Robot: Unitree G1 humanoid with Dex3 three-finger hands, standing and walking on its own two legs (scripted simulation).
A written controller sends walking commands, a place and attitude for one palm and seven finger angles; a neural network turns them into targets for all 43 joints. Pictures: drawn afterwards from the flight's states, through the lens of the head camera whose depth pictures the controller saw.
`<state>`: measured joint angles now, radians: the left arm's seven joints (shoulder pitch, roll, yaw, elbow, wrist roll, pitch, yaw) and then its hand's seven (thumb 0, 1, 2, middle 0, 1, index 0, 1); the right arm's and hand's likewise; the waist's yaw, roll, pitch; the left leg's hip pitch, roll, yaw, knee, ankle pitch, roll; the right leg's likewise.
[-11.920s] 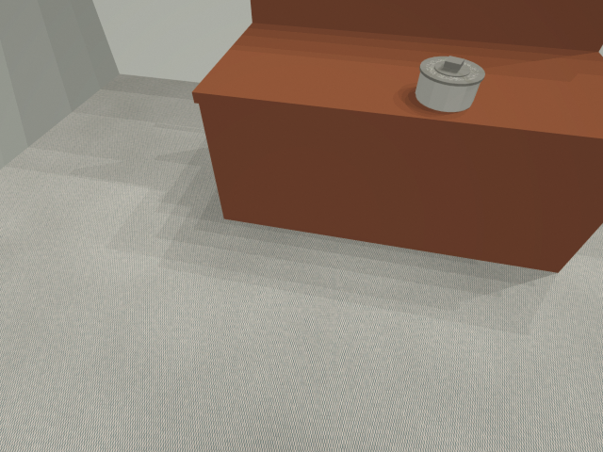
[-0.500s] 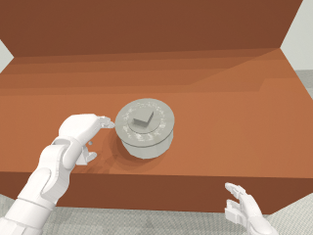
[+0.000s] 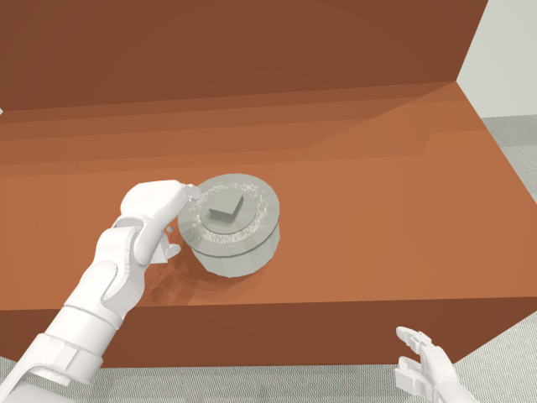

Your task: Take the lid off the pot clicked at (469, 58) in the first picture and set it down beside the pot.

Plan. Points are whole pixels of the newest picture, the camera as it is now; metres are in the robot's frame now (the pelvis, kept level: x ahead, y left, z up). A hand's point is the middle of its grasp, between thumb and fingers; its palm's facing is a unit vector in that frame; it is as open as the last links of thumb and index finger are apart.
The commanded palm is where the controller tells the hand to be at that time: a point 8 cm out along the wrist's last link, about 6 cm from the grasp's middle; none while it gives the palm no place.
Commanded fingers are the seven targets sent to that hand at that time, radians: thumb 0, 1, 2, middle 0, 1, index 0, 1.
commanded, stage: move the open hand above the knob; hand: left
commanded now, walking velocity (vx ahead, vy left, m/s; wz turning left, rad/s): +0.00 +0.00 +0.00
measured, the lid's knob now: (226, 204) +0.45 +0.12 +0.00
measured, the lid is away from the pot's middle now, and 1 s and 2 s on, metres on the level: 0.00 0.00 0.00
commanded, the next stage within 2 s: lower the open fingers around the knob in 1.48 s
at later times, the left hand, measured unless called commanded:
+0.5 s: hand (194, 207) +0.39 +0.16 +0.07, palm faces -0.26 -0.11 -0.96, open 10.2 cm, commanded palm +0.39 +0.15 +0.13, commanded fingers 0.00 -0.24 1.26 -0.80 -0.08 -0.80 -0.08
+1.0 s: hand (225, 190) +0.43 +0.11 +0.07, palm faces -0.27 -0.10 -0.96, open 10.2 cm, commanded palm +0.41 +0.12 +0.13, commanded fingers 0.00 -0.24 1.26 -0.80 -0.08 -0.80 -0.08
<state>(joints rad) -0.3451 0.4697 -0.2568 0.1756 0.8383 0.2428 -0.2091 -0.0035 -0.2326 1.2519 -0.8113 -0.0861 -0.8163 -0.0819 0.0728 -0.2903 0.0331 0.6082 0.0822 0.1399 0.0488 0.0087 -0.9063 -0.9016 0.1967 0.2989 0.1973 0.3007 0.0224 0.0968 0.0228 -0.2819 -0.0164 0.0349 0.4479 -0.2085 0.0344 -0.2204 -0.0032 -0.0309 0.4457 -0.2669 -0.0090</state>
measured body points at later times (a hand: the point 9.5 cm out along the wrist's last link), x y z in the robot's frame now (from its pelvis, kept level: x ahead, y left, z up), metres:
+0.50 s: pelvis +0.01 +0.00 +0.00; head +0.05 -0.04 +0.44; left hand +0.40 +0.16 +0.12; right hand +0.19 -0.23 -0.12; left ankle +0.01 +0.10 -0.74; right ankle -0.02 -0.11 -0.74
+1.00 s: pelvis +0.01 +0.01 +0.00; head +0.04 -0.04 +0.44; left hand +0.44 +0.11 +0.12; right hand +0.16 -0.23 -0.14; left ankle +0.01 +0.10 -0.74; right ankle -0.02 -0.11 -0.74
